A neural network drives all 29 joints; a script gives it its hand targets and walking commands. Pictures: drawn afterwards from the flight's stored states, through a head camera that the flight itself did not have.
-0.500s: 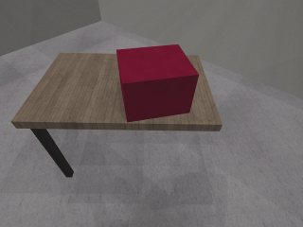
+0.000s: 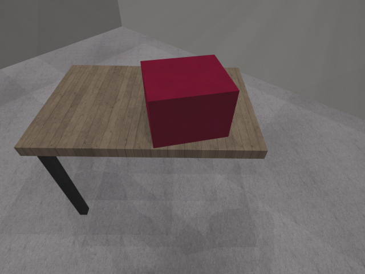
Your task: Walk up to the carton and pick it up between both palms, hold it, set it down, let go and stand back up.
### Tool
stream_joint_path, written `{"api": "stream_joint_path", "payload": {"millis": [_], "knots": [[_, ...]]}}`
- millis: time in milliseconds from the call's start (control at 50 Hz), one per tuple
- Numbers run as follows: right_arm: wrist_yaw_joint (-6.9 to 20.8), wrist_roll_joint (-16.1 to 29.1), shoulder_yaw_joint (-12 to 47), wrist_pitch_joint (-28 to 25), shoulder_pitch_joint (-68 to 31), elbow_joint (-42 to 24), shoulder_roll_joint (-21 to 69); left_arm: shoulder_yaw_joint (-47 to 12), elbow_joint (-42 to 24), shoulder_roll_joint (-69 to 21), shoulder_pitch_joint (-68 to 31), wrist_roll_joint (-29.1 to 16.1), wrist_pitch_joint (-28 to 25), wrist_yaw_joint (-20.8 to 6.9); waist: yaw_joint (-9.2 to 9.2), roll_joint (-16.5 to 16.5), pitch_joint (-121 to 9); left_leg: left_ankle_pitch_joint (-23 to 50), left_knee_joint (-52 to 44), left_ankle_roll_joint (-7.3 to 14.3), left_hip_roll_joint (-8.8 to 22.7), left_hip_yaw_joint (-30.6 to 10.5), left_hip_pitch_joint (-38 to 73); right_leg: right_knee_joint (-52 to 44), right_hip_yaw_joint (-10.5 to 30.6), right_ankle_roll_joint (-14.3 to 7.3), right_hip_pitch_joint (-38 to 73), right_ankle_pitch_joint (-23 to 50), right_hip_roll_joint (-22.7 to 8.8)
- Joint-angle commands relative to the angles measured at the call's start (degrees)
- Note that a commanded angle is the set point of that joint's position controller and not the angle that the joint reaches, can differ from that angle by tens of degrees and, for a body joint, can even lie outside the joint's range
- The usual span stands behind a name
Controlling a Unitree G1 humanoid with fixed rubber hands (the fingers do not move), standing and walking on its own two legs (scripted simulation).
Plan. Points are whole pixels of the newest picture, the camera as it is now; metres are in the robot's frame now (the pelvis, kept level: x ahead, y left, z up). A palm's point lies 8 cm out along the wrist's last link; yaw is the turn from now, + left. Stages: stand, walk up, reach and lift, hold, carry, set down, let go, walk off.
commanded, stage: stand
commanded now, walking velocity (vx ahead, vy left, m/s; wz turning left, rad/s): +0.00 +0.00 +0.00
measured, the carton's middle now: (185, 99) +0.73 -0.01 -0.03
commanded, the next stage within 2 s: walk up in 1.58 s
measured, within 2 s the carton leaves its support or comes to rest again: neither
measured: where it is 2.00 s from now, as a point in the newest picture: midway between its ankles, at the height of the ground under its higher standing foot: outside the picture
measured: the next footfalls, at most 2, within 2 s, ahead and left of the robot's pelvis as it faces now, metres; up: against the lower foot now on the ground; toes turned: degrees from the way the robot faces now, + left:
right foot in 1.98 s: +0.09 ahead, -0.13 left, +0.00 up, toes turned -5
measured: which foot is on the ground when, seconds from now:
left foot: down 0.00-1.00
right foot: down 0.00-1.00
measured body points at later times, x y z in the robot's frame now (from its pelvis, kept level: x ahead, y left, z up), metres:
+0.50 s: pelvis +0.00 +0.00 +0.00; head +0.00 +0.01 +0.45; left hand -0.03 +0.20 -0.17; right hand -0.03 -0.19 -0.16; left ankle -0.02 +0.11 -0.74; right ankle -0.02 -0.13 -0.74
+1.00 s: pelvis +0.00 +0.01 +0.00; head +0.00 +0.01 +0.45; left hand -0.03 +0.20 -0.17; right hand -0.02 -0.19 -0.16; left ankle -0.02 +0.11 -0.74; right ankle -0.02 -0.13 -0.74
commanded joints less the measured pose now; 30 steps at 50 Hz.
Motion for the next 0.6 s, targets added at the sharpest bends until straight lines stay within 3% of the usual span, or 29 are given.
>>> {"api": "stream_joint_path", "payload": {"millis": [0, 20, 40, 60, 80, 100, 120, 140, 160, 180, 200, 220, 240, 260, 280, 300, 320, 340, 360, 400, 420, 440, 460, 520, 540, 580], "knots": [[-0.42, -0.26, -0.41, -0.45, 4.60, -1.12, -3.31, 0.55, -0.48, 4.53, 4.79, -0.13, -0.13, 0.13, -0.42, 1.83, 3.77, 15.49, -6.34, 2.40, 5.46, -5.99, -2.00, -5.50, 3.38, -3.02, -4.87, 12.82, -3.98], [-0.36, 0.10, -0.38, -0.08, 4.77, -1.08, -3.86, 0.82, -0.58, 3.87, 5.60, -0.07, -0.05, 0.07, -0.48, -0.12, 3.39, 14.90, -6.61, 2.07, 4.86, -4.79, -2.58, -5.29, 2.33, -2.58, -4.13, 10.62, -2.88], [-0.34, 0.34, -0.79, -0.29, 3.99, -1.27, -5.05, 0.64, -0.12, 3.01, 5.90, -0.35, -0.23, 0.27, -0.43, 1.67, 3.52, 15.59, -5.94, 2.62, 5.58, -5.34, -1.19, -5.44, 2.89, -3.20, -4.72, 11.75, -3.53], [-0.37, -0.10, -0.65, -0.14, 5.79, 0.05, -5.08, 0.80, 0.05, 4.23, 6.09, -0.06, -0.29, 0.12, 0.18, -0.76, 4.31, 17.69, -6.04, 2.61, 5.17, -5.54, -3.17, -5.81, 2.75, -3.10, -3.06, 14.66, -4.06], [-0.29, 0.23, -0.35, -0.11, 4.71, -0.47, -3.98, 0.95, -0.47, 4.07, 4.29, -0.21, -0.42, 0.00, 0.13, 0.38, 3.78, 17.29, -5.66, 1.98, 4.89, -4.45, -3.55, -4.70, 3.32, -3.16, -3.01, 15.18, -3.44], [-0.29, -0.64, -0.85, -0.34, 5.10, -0.09, -5.36, 1.12, 0.08, 3.95, 5.48, -0.18, -0.16, 0.14, -0.41, 4.37, 4.64, 14.21, -6.21, 1.57, 4.33, -4.00, -4.02, -6.04, 3.01, -2.89, -2.82, 13.67, -3.73], [-0.12, -0.19, -0.81, -0.44, 4.95, -0.67, -4.53, 1.04, 0.00, 5.33, 5.05, 0.34, -0.17, 0.00, -0.66, 2.72, 4.23, 13.41, -7.00, 1.63, 4.87, -4.78, -3.18, -5.36, 3.57, -3.25, -3.23, 12.93, -3.55], [-0.03, -0.23, -0.47, -0.71, 4.92, -1.06, -4.09, 1.17, -0.30, 4.45, 5.07, 0.20, 0.10, 0.02, -0.50, 3.52, 3.03, 13.10, -6.12, 1.26, 4.69, -3.87, -4.60, -6.11, 3.64, -2.90, -1.64, 14.57, -4.15], [-0.26, 0.04, -0.48, -0.65, 4.62, -0.43, -4.73, 1.08, 0.20, 4.35, 6.16, 0.09, -0.17, 0.29, 0.13, 0.33, 4.45, 13.57, -7.08, 1.98, 4.74, -5.63, -3.16, -5.42, 2.85, -3.34, -3.05, 14.41, -4.26], [0.05, 0.52, -0.81, -0.95, 4.54, -1.23, -4.94, 1.15, 0.23, 4.35, 4.87, -0.18, -0.02, 0.52, -0.28, -0.63, 3.44, 12.84, -7.32, 2.64, 4.70, -5.56, -3.56, -5.08, 2.96, -3.36, -2.26, 13.32, -3.97], [-0.18, 0.32, -1.46, -0.76, 3.53, -1.02, -6.81, 0.24, -0.41, 2.95, 4.94, 0.10, 0.01, 0.11, -0.14, 1.45, 3.32, 14.70, -6.56, 2.59, 5.21, -5.39, -1.99, -6.63, 3.35, -3.49, -3.75, 12.01, -3.77], [0.10, -0.15, -0.24, -0.62, 5.43, -0.31, -3.73, 0.84, -0.50, 3.58, 5.72, 0.41, -0.29, 0.20, -0.57, -0.73, 3.91, 16.56, -6.07, 2.57, 5.68, -6.32, -0.51, -5.83, 2.93, -3.15, -5.01, 12.99, -3.82], [-0.37, 0.06, -0.51, -0.02, 5.58, -0.25, -5.07, 0.77, 0.16, 4.38, 6.54, -0.21, -0.29, -0.08, 0.16, 0.15, 3.96, 16.21, -6.45, 2.12, 5.15, -4.76, -2.78, -6.70, 2.95, -3.22, -2.80, 12.08, -3.52], [-0.52, 0.13, -0.62, -0.05, 6.16, -0.34, -3.79, 0.84, -0.19, 3.06, 6.06, -0.55, -0.33, 0.02, -0.72, 2.74, 5.08, 14.49, -6.71, 1.36, 4.41, -4.26, -3.52, -6.84, 3.32, -3.18, -3.63, 11.41, -3.65], [-0.53, -0.72, -0.47, -0.23, 5.09, -0.22, -4.07, 1.25, -0.04, 5.09, 6.12, -0.20, -0.44, 0.15, 0.20, 1.55, 4.30, 12.64, -7.04, 1.88, 5.01, -5.22, -3.03, -6.15, 2.75, -3.19, -3.64, 10.54, -3.87], [-0.49, -0.19, -0.33, -0.24, 4.86, -0.49, -3.15, 0.81, -1.14, 3.66, 4.63, 0.22, -0.48, 0.05, -0.15, 2.49, 2.82, 14.83, -7.08, 1.73, 4.98, -4.60, -1.60, -5.39, 3.08, -3.51, -3.36, 12.72, -3.87], [-0.46, -0.24, -0.49, -0.25, 4.28, -0.89, -5.68, 1.51, 0.11, 6.69, 5.85, 0.29, -0.29, 0.23, 0.58, 0.45, 3.73, 13.40, -7.16, 1.75, 5.15, -5.23, -3.25, -5.93, 2.08, -3.14, -3.16, 12.45, -3.52], [-0.32, 0.44, -0.60, -0.39, 5.01, -0.94, -5.12, 1.11, -0.09, 5.23, 5.94, 0.14, -0.06, 0.17, -0.50, 1.15, 4.50, 15.10, -7.32, 1.97, 4.99, -4.81, -1.68, -5.86, 3.59, -3.51, -4.97, 12.66, -3.74], [-0.22, 0.33, -0.20, -0.43, 5.79, -0.49, -4.40, 0.58, -0.37, 2.63, 5.86, -0.03, -0.17, -0.30, 0.25, 1.24, 5.17, 15.65, -6.70, 1.97, 4.84, -4.89, -2.02, -6.05, 2.72, -2.94, -4.09, 13.04, -3.39], [-0.30, -0.21, -0.62, -0.61, 6.14, 0.11, -5.04, 0.86, -0.46, 2.87, 5.06, -0.40, -0.36, 0.22, -0.04, 0.02, 5.09, 14.39, -6.95, 2.41, 5.44, -5.33, -3.03, -6.12, 2.84, -2.90, -3.28, 13.09, -3.90], [0.04, -0.08, -0.77, -0.57, 6.07, 0.25, -5.44, 0.90, -0.58, 4.30, 5.04, 0.05, -0.50, 0.20, -0.43, 3.15, 5.01, 15.01, -7.01, 1.48, 4.87, -4.60, -2.27, -5.51, 3.41, -3.30, -3.31, 14.29, -3.69], [-0.31, -0.09, -0.74, -0.51, 4.86, -0.13, -6.46, 0.72, -0.34, 4.38, 5.63, 0.24, -0.64, -0.04, 0.13, 0.92, 5.78, 16.19, -6.44, 2.11, 5.43, -5.45, -2.99, -6.25, 3.51, -3.38, -4.97, 13.76, -3.69], [-0.35, 0.11, -0.65, -0.55, 4.03, -0.79, -5.08, 0.50, -0.51, 2.54, 5.19, -0.28, -0.60, -0.21, 0.24, 1.82, 4.48, 14.34, -6.79, 1.98, 5.22, -4.94, -3.29, -6.36, 3.04, -3.32, -3.45, 12.12, -3.78], [0.07, -0.06, -0.50, -0.75, 5.83, -0.46, -4.72, 1.03, -0.06, 4.25, 6.25, -0.20, -0.47, 0.36, -0.80, -1.24, 2.45, 13.05, -6.47, 2.09, 4.74, -4.66, -1.34, -5.74, 2.89, -2.84, -3.20, 12.96, -3.85], [0.00, 0.02, -0.57, -0.80, 4.37, -0.28, -5.33, 0.87, -0.52, 3.65, 6.80, -0.22, -0.55, 0.27, 0.36, 0.83, 3.31, 15.58, -6.65, 2.05, 5.30, -5.46, -3.41, -6.22, 2.93, -2.95, -1.97, 14.23, -3.91], [-0.11, -0.26, -0.50, -0.50, 5.27, -0.57, -5.16, 1.16, -1.19, 4.56, 4.31, -0.01, -0.70, 0.34, -0.62, 1.05, 3.34, 16.52, -7.06, 1.75, 5.15, -4.64, -2.18, -5.10, 3.07, -3.70, -2.91, 16.96, -4.43]]}}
